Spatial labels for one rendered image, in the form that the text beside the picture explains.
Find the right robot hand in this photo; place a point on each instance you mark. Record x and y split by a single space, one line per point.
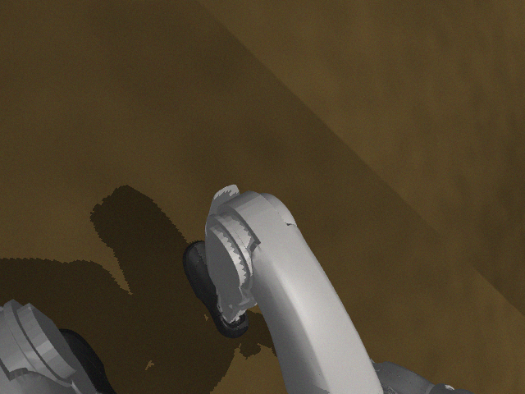
396 379

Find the left robot foot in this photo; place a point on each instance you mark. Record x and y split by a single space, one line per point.
91 363

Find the right robot foot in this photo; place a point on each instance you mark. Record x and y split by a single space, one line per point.
196 270

